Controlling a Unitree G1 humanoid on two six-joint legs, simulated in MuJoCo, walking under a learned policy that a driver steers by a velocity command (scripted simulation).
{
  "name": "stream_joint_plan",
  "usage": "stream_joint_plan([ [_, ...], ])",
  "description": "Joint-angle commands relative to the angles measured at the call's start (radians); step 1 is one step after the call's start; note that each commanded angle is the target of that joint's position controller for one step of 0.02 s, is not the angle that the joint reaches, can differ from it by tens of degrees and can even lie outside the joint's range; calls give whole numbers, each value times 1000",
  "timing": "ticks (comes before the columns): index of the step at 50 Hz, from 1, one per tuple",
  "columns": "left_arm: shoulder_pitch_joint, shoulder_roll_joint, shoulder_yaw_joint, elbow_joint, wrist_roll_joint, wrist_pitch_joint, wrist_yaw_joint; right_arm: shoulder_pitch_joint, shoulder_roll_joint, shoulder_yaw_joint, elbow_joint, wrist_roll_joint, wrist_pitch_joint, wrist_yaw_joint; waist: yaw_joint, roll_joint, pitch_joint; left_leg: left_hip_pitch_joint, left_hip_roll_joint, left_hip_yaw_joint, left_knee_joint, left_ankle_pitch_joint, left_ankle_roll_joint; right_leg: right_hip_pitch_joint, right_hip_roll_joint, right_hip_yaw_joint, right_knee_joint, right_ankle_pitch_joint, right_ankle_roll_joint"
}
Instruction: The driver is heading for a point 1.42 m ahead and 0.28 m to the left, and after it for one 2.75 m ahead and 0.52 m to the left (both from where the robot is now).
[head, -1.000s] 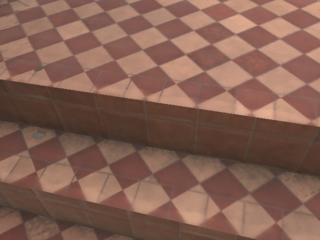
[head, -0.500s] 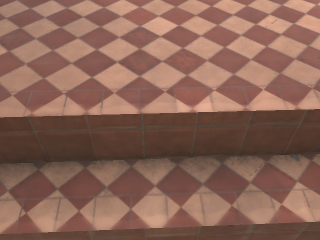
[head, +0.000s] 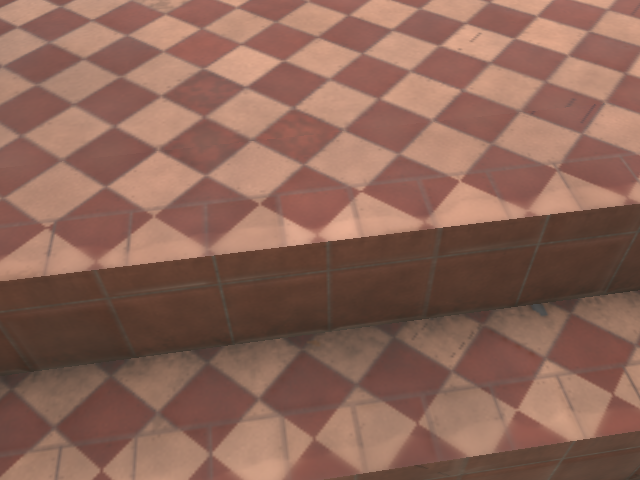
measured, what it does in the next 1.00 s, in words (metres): climbs, turning left: left foot 0.21 m higher, then right foot 0.22 m higher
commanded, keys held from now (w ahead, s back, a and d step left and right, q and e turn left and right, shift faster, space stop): w+q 0.60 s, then w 0.02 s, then w+e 0.38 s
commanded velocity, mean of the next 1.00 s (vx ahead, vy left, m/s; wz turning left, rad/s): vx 0.44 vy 0.00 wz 0.25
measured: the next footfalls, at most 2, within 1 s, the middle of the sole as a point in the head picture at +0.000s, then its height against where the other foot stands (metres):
left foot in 0.26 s outside the picture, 0.21 m higher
right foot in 0.74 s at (282, 403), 0.22 m higher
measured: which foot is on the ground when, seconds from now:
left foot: up 0.00-0.24, down 0.26-0.80, up 0.82-1.00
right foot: down 0.00-0.30, up 0.32-0.72, down 0.74-1.00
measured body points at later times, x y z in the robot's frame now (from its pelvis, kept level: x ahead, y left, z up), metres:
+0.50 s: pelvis +0.18 +0.12 +0.16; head +0.15 +0.13 +0.61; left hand +0.33 +0.39 +0.09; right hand +0.27 -0.09 +0.02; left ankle +0.16 +0.19 -0.52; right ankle +0.16 -0.03 -0.28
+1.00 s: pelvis +0.40 +0.18 +0.41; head +0.40 +0.19 +0.86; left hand +0.27 +0.37 +0.25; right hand +0.58 -0.03 +0.28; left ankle +0.36 +0.34 -0.04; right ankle +0.44 +0.10 -0.30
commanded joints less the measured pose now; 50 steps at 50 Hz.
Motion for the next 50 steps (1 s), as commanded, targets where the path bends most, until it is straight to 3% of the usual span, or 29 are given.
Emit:
stream_joint_plan([
  [1,183,45,-15,63,13,2,-37,-52,-51,7,-21,-1,-19,15,69,-132,59,-539,-3,-116,345,-17,94,362,-398,415,-258,-138,-275],
  [5,206,26,-31,180,59,3,-33,-173,40,54,-80,18,-8,26,38,-93,63,-730,61,-53,480,-60,178,401,-398,201,-297,-2,-198],
  [9,68,77,-18,170,87,-21,-58,-418,-26,60,-193,-4,61,18,-42,-141,0,-175,180,142,-240,-42,186,-38,-294,-66,-524,237,-131],
  [10,50,191,9,210,33,-10,-94,-467,-9,90,-222,-13,127,58,-105,-209,33,54,97,216,-424,-431,137,-196,-370,-12,-634,477,-236],
  [11,106,206,3,228,46,0,-113,-452,-1,97,-191,-16,155,84,-82,-169,24,0,65,238,-468,-442,131,-85,-442,22,-584,644,-274],
  [13,-39,315,39,159,26,-25,-129,-111,-21,70,-87,-6,129,110,-226,-257,-111,67,-55,317,-593,-201,118,296,-449,-107,-361,1588,-294],
  [14,46,274,28,178,26,-40,-123,-85,-45,62,-66,-11,118,101,-184,-277,-209,157,-92,259,-755,-216,144,446,-421,-156,-171,1903,-252],
  [15,97,209,67,150,-137,-74,17,164,-13,36,15,-18,50,8,-213,-123,-296,589,-55,55,-776,-343,167,274,-334,-208,126,1794,-86],
  [16,58,237,68,120,-136,-83,37,286,-76,6,71,0,49,-45,-267,20,-301,703,20,-294,-1061,-594,193,55,-279,-165,386,1460,-52],
  [17,-53,169,63,43,-74,-84,11,294,-153,-27,113,1,60,-78,-232,215,-245,746,98,-704,-1427,-853,248,-175,-144,-77,654,590,-43],
  [18,-156,69,44,-17,4,-63,-7,134,-205,-54,106,1,68,-82,-173,208,-123,623,134,-876,-1626,-959,255,-357,-51,85,1155,258,-24],
  [20,-206,-74,1,-150,55,-62,-6,-41,-80,-33,103,1,25,-58,-31,99,68,496,107,-650,-1542,-663,179,-552,-33,138,1538,316,-23],
  [23,-162,-117,-34,-207,44,-69,18,-25,32,-18,161,7,-41,-29,37,35,200,468,69,-406,-1514,-371,107,-734,-46,100,1687,290,-42],
  [24,-233,46,-13,-157,-52,-10,-19,109,-23,13,206,-40,-42,51,-15,2,216,480,132,-455,-1507,-52,138,-915,9,285,1668,231,-124],
  [28,-335,-3,-37,-141,17,-8,-38,307,-10,8,255,-43,-41,72,-14,102,40,715,162,-408,-1561,-59,189,-1159,1,139,1986,93,-129],
  [30,-346,-52,-63,-127,8,-2,-37,361,22,28,291,-92,-43,82,9,-14,94,710,121,-342,-1572,-146,112,-1240,-39,97,1955,140,-137],
  [31,-445,-22,-54,-174,-21,15,-32,358,-46,14,288,-110,-45,96,6,-45,52,591,78,-284,-1615,-60,77,-1091,-55,3,1760,240,-130],
  [32,-555,6,-49,-220,-37,28,-30,337,-77,0,280,-88,-52,94,-18,5,56,490,71,-236,-1677,34,89,-991,-80,-61,1601,222,-122],
  [34,-783,-1,-47,-348,-45,106,-45,259,-121,-9,270,-23,-49,116,38,117,-5,124,154,-219,-1967,760,237,-395,-32,-246,1187,-8,-50],
  [36,-548,11,-48,-287,-23,176,-78,216,-223,-21,262,20,-92,154,138,173,-65,527,353,-205,-1812,1995,327,-358,16,-240,991,78,3],
  [37,-464,80,-23,-260,-5,178,-65,222,-242,-38,242,63,-105,153,119,154,-99,861,366,-175,-1693,2155,309,-445,79,-266,696,-97,20],
  [38,-501,91,-15,-217,-58,163,-57,569,-146,-6,348,-32,-94,176,-88,29,-332,783,338,-167,-1533,2398,254,-142,72,-151,676,-89,-95],
  [40,-117,114,24,-67,10,197,-58,384,-193,-30,349,-55,-50,187,139,27,-383,774,253,-118,-1345,2032,199,68,89,-21,364,-27,-53],
  [41,116,134,28,46,40,189,-40,272,-104,-20,350,-62,-29,203,213,-323,-325,536,56,-90,-720,743,42,104,-185,511,91,-39,-270],
  [42,204,96,4,86,45,160,-20,209,-128,-34,316,-28,-23,191,210,-244,-221,134,-42,-245,-237,466,109,127,-233,837,-51,-449,-296],
  [43,210,86,1,185,15,128,-18,96,-105,-19,259,-7,-27,147,181,-187,-25,-191,-97,-298,-7,389,169,133,-209,786,-10,-575,-232],
  [45,113,-76,-36,252,14,47,-37,20,-44,1,204,-51,-32,82,58,60,-17,-336,-80,-320,-37,335,200,208,-151,583,54,-250,-162],
  [47,1,-117,-39,275,-4,10,-28,-32,9,36,146,-56,-17,57,-57,-14,31,-380,20,-148,55,157,185,118,-110,360,-14,-130,-102],
  [50,13,-35,-26,273,47,-1,-47,-110,45,77,106,-34,-5,66,-64,-50,97,-403,72,40,224,26,143,-101,-136,355,-148,-219,-136],
])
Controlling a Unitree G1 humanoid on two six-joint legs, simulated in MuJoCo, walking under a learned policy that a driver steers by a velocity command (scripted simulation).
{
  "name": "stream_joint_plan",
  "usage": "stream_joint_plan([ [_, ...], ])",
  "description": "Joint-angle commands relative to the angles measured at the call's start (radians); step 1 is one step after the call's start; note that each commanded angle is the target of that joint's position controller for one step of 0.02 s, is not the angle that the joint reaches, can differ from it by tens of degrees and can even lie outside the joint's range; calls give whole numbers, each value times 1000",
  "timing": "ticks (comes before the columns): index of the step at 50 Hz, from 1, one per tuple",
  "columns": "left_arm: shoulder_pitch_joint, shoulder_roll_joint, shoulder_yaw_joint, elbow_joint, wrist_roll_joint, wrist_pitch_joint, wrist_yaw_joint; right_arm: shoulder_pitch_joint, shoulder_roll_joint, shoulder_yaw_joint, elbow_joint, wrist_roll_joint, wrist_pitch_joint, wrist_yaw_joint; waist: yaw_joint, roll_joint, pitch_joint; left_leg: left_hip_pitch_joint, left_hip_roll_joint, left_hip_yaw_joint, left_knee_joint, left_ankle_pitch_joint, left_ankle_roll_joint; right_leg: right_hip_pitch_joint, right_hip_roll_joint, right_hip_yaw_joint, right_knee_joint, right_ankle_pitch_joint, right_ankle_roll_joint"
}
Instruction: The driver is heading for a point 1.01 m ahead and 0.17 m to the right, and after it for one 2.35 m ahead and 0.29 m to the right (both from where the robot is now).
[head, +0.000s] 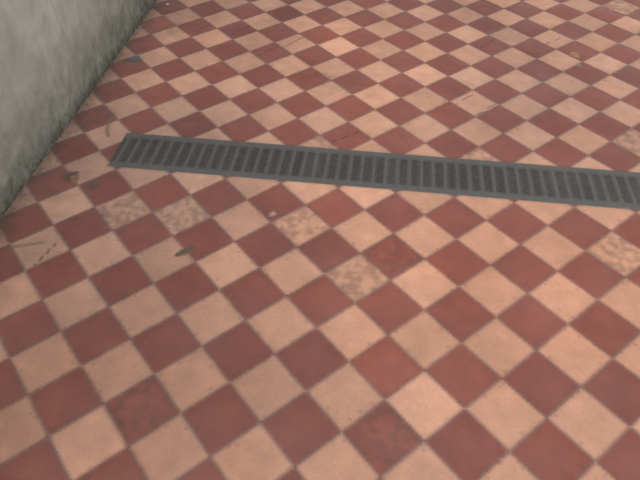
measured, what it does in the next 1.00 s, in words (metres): climbs, turning right: left foot 0.21 m higher, then right foot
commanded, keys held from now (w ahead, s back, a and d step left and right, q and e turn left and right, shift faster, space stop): w+e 0.92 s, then w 0.02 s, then w+q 0.06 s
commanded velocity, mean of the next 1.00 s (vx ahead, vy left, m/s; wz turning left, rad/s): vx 0.50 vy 0.00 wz -0.53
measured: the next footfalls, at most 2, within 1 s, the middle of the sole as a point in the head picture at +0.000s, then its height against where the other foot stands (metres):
left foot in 0.22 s outside the picture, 0.21 m higher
right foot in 1.00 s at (463, 453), level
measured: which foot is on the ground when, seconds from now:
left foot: up 0.00-0.20, down 0.22-1.00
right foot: down 0.00-0.28, up 0.30-0.98, down 1.00-1.00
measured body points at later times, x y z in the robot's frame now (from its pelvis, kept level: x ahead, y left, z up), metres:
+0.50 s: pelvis +0.25 +0.10 +0.18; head +0.23 +0.10 +0.63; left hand +0.42 +0.33 +0.06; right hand +0.22 -0.15 +0.03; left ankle +0.28 +0.17 -0.50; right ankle +0.21 -0.05 -0.32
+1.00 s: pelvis +0.47 -0.04 +0.21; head +0.48 -0.02 +0.66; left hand +0.77 +0.02 +0.11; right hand +0.29 -0.18 +0.07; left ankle +0.29 +0.18 -0.49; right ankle +0.49 -0.17 -0.50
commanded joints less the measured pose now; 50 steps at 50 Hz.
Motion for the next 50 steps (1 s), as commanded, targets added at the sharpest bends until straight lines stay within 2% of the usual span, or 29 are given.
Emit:
stream_joint_plan([
  [1,-83,18,-5,-69,42,-47,-12,-108,105,60,-82,28,-4,-4,-41,-80,141,-257,40,181,268,-166,-20,-33,-182,339,-370,-201,-181],
  [3,-20,8,-15,-54,47,-57,2,-180,101,71,-115,25,-21,-21,-19,-82,167,-320,67,165,293,-154,-14,-30,-206,399,-380,-221,-187],
  [4,22,16,-22,-46,46,-69,-1,-255,75,70,-156,13,-27,-30,-9,-17,143,-278,112,195,38,-70,-36,3,-204,382,-388,-194,-171],
  [6,179,17,-28,-6,49,-88,-7,-432,60,67,-239,29,-11,-53,54,-135,93,-226,138,209,-178,-44,-78,23,-212,400,-398,-80,-160],
  [7,143,39,-24,-32,9,-83,-36,-564,71,74,-293,17,25,-66,41,-157,139,-80,129,282,-358,-345,-109,-113,-277,415,-587,-127,-204],
  [8,147,47,-21,-39,-16,-90,-48,-625,78,82,-322,1,56,-65,59,-173,151,11,124,283,-487,-430,-121,-137,-328,459,-655,-142,-214],
  [9,120,45,-25,-65,-47,-105,-70,-643,67,72,-345,-17,45,-50,31,-249,185,186,85,378,-521,-546,-115,-182,-343,430,-745,-50,-237],
  [10,91,83,-25,-80,-29,-116,-86,-561,54,64,-327,-4,41,-42,-10,-267,129,272,58,352,-548,-459,-108,-94,-377,403,-705,274,-238],
  [12,75,183,3,-102,-40,-144,-72,-326,18,39,-263,9,6,-26,-95,-259,-59,360,7,301,-639,-412,-63,284,-370,237,-435,1294,-177],
  [13,132,161,16,-91,-16,-160,-66,-221,18,39,-235,35,0,-33,-80,-158,-208,660,42,130,-720,-383,-1,126,-312,209,-240,1430,-121],
  [14,132,109,11,-92,0,-158,-63,-82,-29,21,-218,23,11,-46,-146,-17,-281,868,126,-146,-957,-575,54,-59,-231,226,4,1212,-101],
  [15,54,10,-4,-116,16,-137,-58,77,-104,-3,-168,-10,18,-65,-216,173,-237,981,269,-481,-1281,-955,85,-336,-111,225,302,545,-95],
  [16,6,46,32,-77,12,-106,-56,183,-151,-14,-120,-11,7,-62,-261,309,-184,828,378,-818,-1548,-1214,91,-436,-79,304,978,375,-51],
  [17,-1,56,45,-83,-17,-92,-55,148,-171,-19,-88,25,-33,-62,-185,259,-45,692,395,-778,-1570,-1204,43,-520,-103,291,1228,422,-51],
  [18,-46,62,45,-99,-36,-85,-44,88,-107,-14,-50,53,-46,-52,-120,151,39,632,396,-619,-1536,-1012,33,-552,-116,242,1345,430,-62],
  [20,-162,4,20,-166,-21,-88,-21,11,75,10,26,32,-60,-55,-27,-91,60,675,382,-335,-1520,-606,-24,-599,-132,257,1334,414,-111],
  [21,-194,-15,15,-178,-11,-75,-15,-31,152,18,34,34,-59,-66,1,-107,78,684,357,-233,-1535,-488,-49,-595,-147,259,1255,377,-126],
  [22,-235,-10,18,-193,-13,-68,-11,-31,155,12,46,30,-70,-72,33,-91,105,687,338,-135,-1559,-370,-77,-598,-169,236,1186,342,-130],
  [23,-240,6,23,-184,-39,-72,-12,-38,172,10,64,19,-77,-70,58,-79,118,661,311,-53,-1585,-325,-139,-603,-172,239,1172,391,-153],
  [25,-269,21,39,-175,-45,-97,-23,-88,134,2,17,5,-90,-68,68,-58,116,639,274,153,-1663,-240,-183,-508,-168,165,1077,381,-138],
  [26,-323,52,50,-194,-47,-103,-29,-80,146,6,11,7,-97,-61,53,-61,99,644,241,239,-1693,-196,-188,-462,-163,140,983,393,-137],
  [27,-352,74,65,-200,-45,-109,-40,-65,131,11,8,-1,-113,-64,51,5,120,695,215,298,-1745,-110,-218,-466,-158,124,997,429,-137],
  [28,-377,110,75,-226,-35,-110,-47,-31,121,18,13,-1,-115,-65,38,29,103,763,247,313,-1747,-28,-190,-494,-172,136,974,408,-119],
  [33,-465,52,51,-261,-43,-94,-18,245,51,8,82,-61,-113,-66,-57,9,93,1206,298,383,-1789,235,-146,-717,-182,169,714,441,-94],
  [38,-600,37,57,-304,-53,-59,-21,296,49,4,88,-26,-123,-54,-65,31,132,1262,323,499,-1878,505,-167,-541,-222,29,411,395,-32],
  [43,-653,29,66,-314,-37,-49,-25,333,3,-22,102,-6,-115,-62,-66,45,196,1409,348,567,-1864,636,-159,-446,-196,-53,170,217,-21],
  [46,-606,36,76,-309,-33,-51,-18,360,-11,-42,93,2,-101,-85,-42,72,202,1464,383,581,-1783,784,-136,-327,-141,-93,89,117,-3],
  [48,-567,70,91,-307,-46,-66,1,358,-31,-60,87,5,-84,-94,-21,114,202,1484,386,571,-1699,908,-126,-233,-78,-115,-32,102,-9],
  [50,-396,129,116,-279,-47,-79,40,356,-17,-51,85,-12,-79,-78,40,150,126,1203,341,577,-1512,948,-149,224,-11,-113,-42,338,-77],
])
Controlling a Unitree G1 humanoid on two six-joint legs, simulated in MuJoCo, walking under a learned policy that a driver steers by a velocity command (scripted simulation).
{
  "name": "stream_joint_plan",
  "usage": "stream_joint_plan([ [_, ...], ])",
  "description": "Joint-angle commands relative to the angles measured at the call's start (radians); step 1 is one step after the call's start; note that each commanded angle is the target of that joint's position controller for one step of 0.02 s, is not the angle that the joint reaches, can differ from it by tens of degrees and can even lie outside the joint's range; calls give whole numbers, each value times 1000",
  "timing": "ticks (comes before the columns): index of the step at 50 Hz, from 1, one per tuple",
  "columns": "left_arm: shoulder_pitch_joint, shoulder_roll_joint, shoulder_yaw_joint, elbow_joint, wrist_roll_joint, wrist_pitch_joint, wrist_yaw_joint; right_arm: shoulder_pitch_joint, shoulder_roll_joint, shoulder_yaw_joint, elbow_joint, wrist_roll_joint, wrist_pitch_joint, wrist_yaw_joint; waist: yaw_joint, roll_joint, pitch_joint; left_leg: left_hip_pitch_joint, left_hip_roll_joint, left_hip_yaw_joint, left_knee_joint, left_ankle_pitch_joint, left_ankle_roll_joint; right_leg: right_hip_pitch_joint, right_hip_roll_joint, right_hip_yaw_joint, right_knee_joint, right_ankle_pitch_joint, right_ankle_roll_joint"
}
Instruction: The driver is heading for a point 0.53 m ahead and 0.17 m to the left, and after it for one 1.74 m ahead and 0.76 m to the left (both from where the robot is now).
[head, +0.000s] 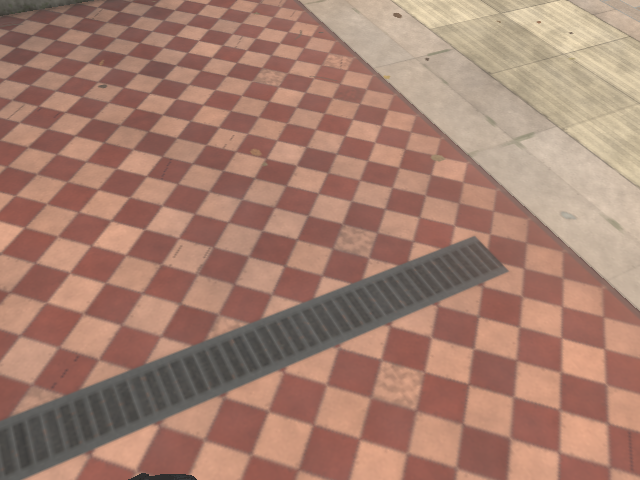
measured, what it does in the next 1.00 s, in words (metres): walks ahead, turning left: left foot, then right foot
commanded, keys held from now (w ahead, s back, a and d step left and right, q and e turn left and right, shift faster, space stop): w+q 1.00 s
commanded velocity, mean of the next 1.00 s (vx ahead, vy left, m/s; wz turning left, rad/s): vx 0.50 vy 0.00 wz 0.39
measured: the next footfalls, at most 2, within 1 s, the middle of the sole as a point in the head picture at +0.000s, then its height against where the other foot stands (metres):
left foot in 0.50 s outside the picture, level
right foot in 0.96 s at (315, 390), level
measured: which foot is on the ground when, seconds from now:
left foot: down 0.00-0.00, up 0.02-0.48, down 0.50-0.96, up 0.98-1.00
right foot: down 0.00-0.52, up 0.54-0.94, down 0.96-1.00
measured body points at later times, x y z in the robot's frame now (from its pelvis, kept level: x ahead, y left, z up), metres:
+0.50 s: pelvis +0.30 +0.01 +0.00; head +0.34 +0.01 +0.45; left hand +0.27 +0.26 -0.14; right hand +0.56 -0.18 -0.08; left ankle +0.44 +0.10 -0.71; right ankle +0.10 -0.11 -0.70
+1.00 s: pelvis +0.59 +0.04 +0.01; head +0.61 +0.04 +0.46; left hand +0.70 +0.34 -0.05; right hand +0.78 -0.19 -0.10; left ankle +0.44 +0.09 -0.68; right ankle +0.72 -0.04 -0.71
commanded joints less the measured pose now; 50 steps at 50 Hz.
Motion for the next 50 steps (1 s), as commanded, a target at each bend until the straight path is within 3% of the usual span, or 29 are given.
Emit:
stream_joint_plan([
  [1,320,163,56,25,13,-16,64,58,-91,-9,-48,-21,-17,9,138,122,-137,-556,105,-109,506,1078,110,792,17,68,123,431,-168],
  [2,575,202,58,94,33,-8,83,61,-63,14,-73,-24,-25,41,196,-48,-268,-866,-52,-185,762,44,46,1161,-202,429,-58,547,-292],
  [3,784,183,68,179,34,-8,88,-98,-119,-8,-123,14,-13,76,289,-49,-257,-995,-123,-393,1051,-126,78,1174,-290,608,-240,459,-296],
  [4,694,233,95,187,23,-26,94,-225,-110,-17,-148,24,-19,82,269,-43,-36,-1119,-74,-503,1204,-15,120,950,-270,538,-298,427,-239],
  [5,581,186,89,169,9,-35,91,-255,-132,-27,-160,11,-28,76,212,-27,10,-1066,-24,-536,1227,48,146,728,-285,457,-330,381,-242],
  [6,478,84,58,158,-2,-32,84,-262,-92,-24,-156,2,-29,64,144,3,13,-975,11,-565,1207,108,186,539,-284,385,-361,386,-232],
  [7,312,-20,-2,71,-27,-38,65,-391,-116,-48,-258,204,-27,-7,70,113,103,-966,-26,-553,1315,116,162,388,-322,476,-423,403,-206],
  [8,251,-19,-14,64,-26,-39,54,-306,-89,-41,-242,205,-19,-32,10,108,92,-961,-2,-589,1305,146,173,326,-316,384,-433,358,-171],
  [10,221,16,-21,45,-12,-34,51,-204,-58,-37,-235,164,15,-51,-49,21,115,-988,19,-616,1190,146,178,245,-291,239,-478,269,-119],
  [14,308,95,-17,51,-4,-39,96,-382,-108,-36,-320,100,24,-30,-12,8,142,-949,-4,-515,787,467,144,175,-170,27,-532,320,-52],
  [18,442,170,5,65,-36,-44,119,-580,-100,-21,-372,110,27,7,80,17,135,-926,-53,-423,430,582,151,423,-176,-26,-531,417,-9],
  [20,470,178,14,61,-33,-27,118,-619,-117,-27,-388,110,32,23,90,-5,136,-937,-97,-383,341,520,176,589,-206,-44,-460,633,5],
  [22,444,202,28,39,-32,-8,125,-591,-149,-42,-392,104,36,37,54,-63,99,-887,-148,-346,328,418,212,705,-238,-69,-333,952,26],
  [24,367,231,41,0,-26,9,128,-414,-212,-72,-352,104,40,36,-46,-119,18,-693,-189,-339,261,375,253,716,-234,-96,-77,1081,45],
  [25,328,225,41,-27,-26,5,126,-253,-278,-103,-307,94,44,25,-119,-90,-52,-430,-180,-404,229,449,288,563,-191,-105,158,943,63],
  [26,364,142,20,-60,6,-17,115,-125,-368,-127,-285,86,54,7,-110,124,-158,-63,24,-693,327,624,384,193,-77,-106,532,293,102],
  [27,424,49,-18,-102,-5,-58,82,-126,-371,-118,-301,84,47,8,-47,296,-308,192,207,-1242,124,415,582,-150,89,95,833,-380,130],
  [28,321,142,8,-124,-44,-90,67,-133,-312,-110,-317,76,54,-4,-90,192,-276,163,159,-1205,44,260,514,-249,24,203,880,-313,97],
  [29,243,162,9,-160,-63,-98,68,-214,-261,-101,-336,82,51,-11,-68,120,-136,18,128,-1065,26,259,464,-297,-27,181,818,-218,82],
  [30,210,164,11,-173,-44,-97,80,-288,-239,-91,-356,87,46,-7,-17,-6,-48,-171,98,-982,-1,350,440,-251,-64,160,752,-176,84],
  [31,210,179,24,-185,-26,-84,93,-339,-222,-85,-370,83,39,-2,31,-41,-5,-323,72,-917,-16,429,429,-177,-92,155,683,-152,95],
  [34,228,159,30,-230,-14,-41,107,-348,-220,-83,-386,85,32,-7,86,8,44,-542,8,-808,-38,520,411,-91,-131,138,524,-154,122],
  [39,50,100,0,-303,-7,-34,106,-269,-272,-106,-398,106,46,-31,21,76,31,-621,-85,-693,1,504,348,24,-66,98,87,132,164],
  [43,-27,144,11,-334,-36,-45,88,-197,-258,-107,-404,109,63,-29,-28,129,18,-520,-52,-798,90,367,336,63,-11,115,-94,138,163],
  [46,39,172,35,-327,-38,-66,68,-197,-246,-106,-424,105,72,-34,24,153,10,-476,-56,-881,205,304,300,197,19,110,-226,83,114],
  [47,130,199,50,-312,-30,-71,69,-214,-217,-97,-440,101,65,-32,70,163,-32,-521,-90,-857,302,337,267,340,-22,132,-226,81,76],
  [48,296,260,69,-293,-14,-74,76,-236,-150,-76,-468,91,53,-27,140,65,-140,-657,-152,-758,581,239,217,585,-200,295,-217,67,-5],
  [49,392,339,88,-262,2,-63,75,-117,-128,-65,-499,117,42,-25,91,-297,-242,-980,-255,-632,866,-118,155,858,-428,755,-313,-82,-191],
  [50,388,260,76,-276,-21,-57,78,-118,-223,-81,-478,124,39,-26,116,-236,-192,-1132,-177,-642,1029,-112,133,861,-457,869,-353,-296,-209],
])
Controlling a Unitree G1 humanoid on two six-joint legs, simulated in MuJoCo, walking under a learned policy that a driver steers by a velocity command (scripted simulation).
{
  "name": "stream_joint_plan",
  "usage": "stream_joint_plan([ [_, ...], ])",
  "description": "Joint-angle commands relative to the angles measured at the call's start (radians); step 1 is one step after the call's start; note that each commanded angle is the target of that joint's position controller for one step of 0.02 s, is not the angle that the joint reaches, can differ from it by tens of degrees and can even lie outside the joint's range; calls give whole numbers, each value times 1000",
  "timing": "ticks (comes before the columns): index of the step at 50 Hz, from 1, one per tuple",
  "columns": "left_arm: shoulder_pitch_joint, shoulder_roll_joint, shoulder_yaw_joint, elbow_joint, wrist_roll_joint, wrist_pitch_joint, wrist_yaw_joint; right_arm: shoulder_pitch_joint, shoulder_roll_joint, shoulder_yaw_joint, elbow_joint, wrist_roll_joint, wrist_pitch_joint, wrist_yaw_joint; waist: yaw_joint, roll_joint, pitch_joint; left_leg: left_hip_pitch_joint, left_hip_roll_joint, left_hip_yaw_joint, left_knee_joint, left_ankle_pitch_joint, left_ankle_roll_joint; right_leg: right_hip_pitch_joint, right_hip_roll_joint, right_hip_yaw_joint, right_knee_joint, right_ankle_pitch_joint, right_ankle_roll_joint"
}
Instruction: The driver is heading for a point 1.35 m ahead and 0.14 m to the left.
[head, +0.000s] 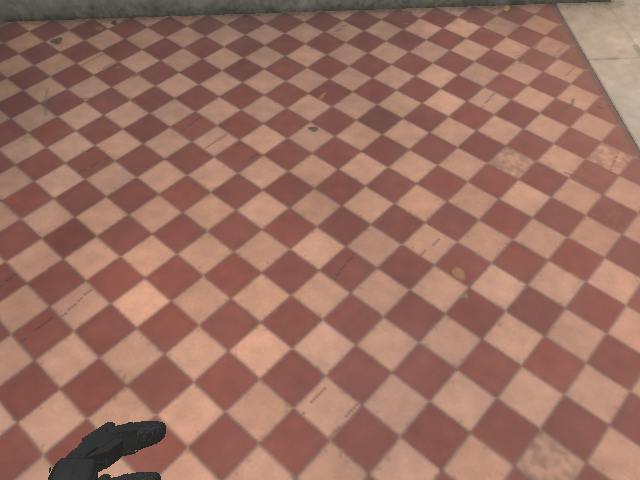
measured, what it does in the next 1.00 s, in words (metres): walks ahead: left foot, then right foot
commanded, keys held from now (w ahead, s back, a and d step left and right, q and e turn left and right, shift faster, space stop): w+q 0.44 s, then w+e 0.56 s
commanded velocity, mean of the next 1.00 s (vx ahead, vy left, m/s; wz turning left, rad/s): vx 0.50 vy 0.00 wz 0.18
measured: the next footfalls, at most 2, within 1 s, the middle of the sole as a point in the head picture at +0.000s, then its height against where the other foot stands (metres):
left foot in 0.44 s outside the picture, level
right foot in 1.00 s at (294, 383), level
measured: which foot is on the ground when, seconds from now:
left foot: up 0.00-0.42, down 0.44-1.00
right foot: down 0.00-0.46, up 0.48-0.98, down 1.00-1.00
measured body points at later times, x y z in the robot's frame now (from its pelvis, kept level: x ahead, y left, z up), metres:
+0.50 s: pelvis +0.24 +0.08 -0.01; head +0.28 +0.10 +0.44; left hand +0.21 +0.37 -0.13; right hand +0.52 -0.09 -0.08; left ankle +0.30 +0.18 -0.72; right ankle +0.11 -0.12 -0.65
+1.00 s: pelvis +0.52 +0.12 -0.01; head +0.56 +0.13 +0.44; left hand +0.70 +0.39 -0.09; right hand +0.60 -0.15 -0.13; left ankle +0.30 +0.19 -0.71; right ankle +0.65 +0.06 -0.72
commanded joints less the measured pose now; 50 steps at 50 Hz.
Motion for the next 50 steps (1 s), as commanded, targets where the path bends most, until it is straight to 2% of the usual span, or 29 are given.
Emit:
stream_joint_plan([
  [1,269,156,67,-26,-8,8,17,-27,-129,-15,-114,6,-23,3,156,-189,-162,-619,100,22,490,38,-31,702,-434,632,-236,-317,-258],
  [2,229,139,57,-30,-1,20,20,-89,-119,-16,-130,-7,-15,2,142,-114,-94,-592,131,52,492,121,-34,582,-388,498,-245,-212,-223],
  [3,195,124,50,-21,4,27,18,-126,-106,-17,-148,-17,-12,5,119,-101,-38,-565,154,54,456,171,-34,480,-348,409,-265,-112,-205],
  [4,176,108,42,-14,10,29,17,-125,-88,-18,-153,-13,-7,10,91,-115,-7,-514,174,56,432,188,-35,401,-313,323,-290,-39,-185],
  [6,169,97,39,13,3,26,12,-108,-56,-11,-151,-4,4,14,65,-145,11,-476,189,78,382,188,-45,338,-286,217,-328,51,-177],
  [9,191,144,56,53,4,23,17,-164,-38,0,-165,-9,11,16,69,-121,20,-500,208,91,251,257,-66,353,-297,112,-359,164,-187],
  [13,203,186,67,84,-4,31,24,-262,-23,14,-175,-9,8,36,99,-119,21,-434,213,139,14,421,-61,381,-284,-20,-359,190,-156],
  [16,229,218,77,101,-20,39,22,-330,-30,13,-193,-5,8,51,122,-124,37,-369,193,189,-123,427,-41,419,-294,-76,-344,184,-132],
  [18,238,240,85,110,-32,46,20,-348,-44,7,-209,-3,12,59,119,-135,50,-334,175,219,-181,361,-13,461,-317,-97,-313,245,-117],
  [20,228,268,94,113,-41,55,24,-290,-75,-13,-203,-11,15,63,70,-151,18,-203,111,282,-246,285,32,487,-313,-154,-182,547,-92],
  [21,224,268,93,114,-45,61,27,-171,-103,-34,-168,-13,16,62,3,-131,-38,-35,57,321,-328,337,62,470,-282,-203,-22,678,-71],
  [22,246,235,82,109,-34,61,32,7,-165,-67,-121,-11,18,52,-70,-91,-124,252,43,278,-333,386,101,318,-242,-230,221,624,-36],
  [23,270,119,41,65,15,50,25,90,-266,-83,-112,-6,15,34,-51,165,-182,548,309,-157,-376,427,210,-70,-139,-227,602,-92,18],
  [24,304,114,21,40,-9,12,11,120,-272,-65,-132,-10,-1,39,-36,273,-383,707,479,-639,-576,264,364,-280,-22,-9,818,-442,27],
  [25,225,194,43,45,-56,-3,0,117,-193,-44,-117,-22,-7,41,-72,138,-306,669,458,-512,-585,249,305,-384,-79,41,873,-353,15],
  [26,180,187,36,39,-60,-6,0,62,-157,-33,-114,-21,-12,38,-56,108,-200,539,430,-354,-563,318,265,-397,-123,22,836,-278,-3],
  [27,157,177,34,49,-35,-1,9,-18,-128,-20,-119,-22,-16,37,-15,11,-135,379,392,-242,-563,407,225,-334,-171,21,768,-204,-7],
  [28,162,181,40,52,-22,13,12,-67,-97,-8,-117,-32,-24,40,25,23,-92,253,361,-163,-583,506,208,-263,-194,30,708,-164,-8],
  [29,191,177,42,61,-26,30,8,-90,-81,-2,-111,-39,-32,40,56,41,-75,183,344,-116,-614,527,198,-211,-205,38,688,-136,-10],
  [31,215,148,36,77,-30,58,9,-94,-85,-3,-85,-38,-53,38,79,39,-53,134,337,-41,-665,572,193,-200,-201,38,645,-86,-2],
  [33,169,131,30,68,-26,69,11,-74,-98,-7,-57,-42,-63,28,70,17,-11,132,331,37,-700,620,178,-253,-192,52,570,5,10],
  [38,57,107,22,49,-29,63,-10,-53,-106,-6,-17,-42,-66,8,28,21,33,186,300,202,-726,648,111,-246,-136,47,272,272,6],
  [42,-51,82,9,5,-28,63,-37,6,-122,-13,25,-33,-56,2,-25,9,91,310,343,246,-717,660,99,-281,-118,2,122,277,-19],
  [45,-86,84,8,-35,-25,64,-58,22,-139,-20,43,-23,-35,-3,-28,18,100,415,376,273,-643,826,86,-292,-92,-51,72,137,-54],
  [47,-43,113,21,-46,-22,67,-66,-6,-172,-28,34,-16,-23,-14,12,65,47,432,371,309,-529,1167,61,-166,-32,-122,65,20,-91],
  [48,24,139,35,-38,-22,71,-66,-17,-189,-32,31,-15,-16,-22,53,91,1,432,365,325,-427,1330,47,-66,7,-150,65,-30,-113],
  [49,168,182,58,-9,-24,72,-61,-39,-198,-32,28,-12,-11,-27,136,81,-68,380,338,349,-245,1367,24,131,43,-155,-1,15,-145],
  [50,334,253,88,23,-24,76,-45,-44,-181,-24,14,-16,-19,-31,216,19,-157,170,294,356,30,1135,-15,443,-17,-19,-32,107,-197],
])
